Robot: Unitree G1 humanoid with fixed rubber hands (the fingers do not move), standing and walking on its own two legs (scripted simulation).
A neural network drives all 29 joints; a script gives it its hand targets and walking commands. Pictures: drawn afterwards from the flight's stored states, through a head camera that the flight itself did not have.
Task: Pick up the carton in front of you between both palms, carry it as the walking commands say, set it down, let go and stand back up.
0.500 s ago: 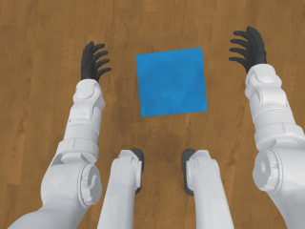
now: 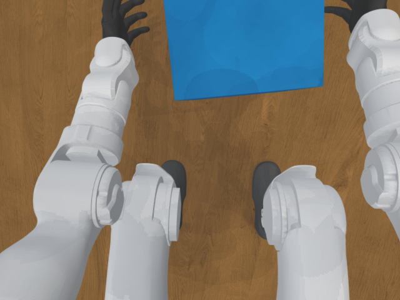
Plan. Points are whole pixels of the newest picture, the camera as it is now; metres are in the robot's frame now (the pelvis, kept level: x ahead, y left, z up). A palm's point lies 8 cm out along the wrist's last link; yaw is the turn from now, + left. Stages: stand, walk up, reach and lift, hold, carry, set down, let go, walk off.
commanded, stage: reach and lift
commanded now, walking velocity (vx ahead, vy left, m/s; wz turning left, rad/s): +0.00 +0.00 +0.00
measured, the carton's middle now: (236, 39) +0.52 -0.04 -0.26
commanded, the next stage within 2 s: none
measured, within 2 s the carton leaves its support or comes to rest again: leaves its support in 0.88 s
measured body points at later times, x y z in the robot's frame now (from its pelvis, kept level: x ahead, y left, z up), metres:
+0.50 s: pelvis +0.01 +0.00 -0.01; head +0.37 -0.03 +0.24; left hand +0.54 +0.14 -0.20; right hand +0.55 -0.20 -0.20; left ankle +0.13 +0.13 -0.35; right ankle +0.12 -0.12 -0.35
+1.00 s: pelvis +0.01 +0.00 -0.02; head +0.35 -0.04 +0.27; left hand +0.55 +0.12 -0.16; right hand +0.55 -0.18 -0.17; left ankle +0.13 +0.13 -0.35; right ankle +0.12 -0.13 -0.35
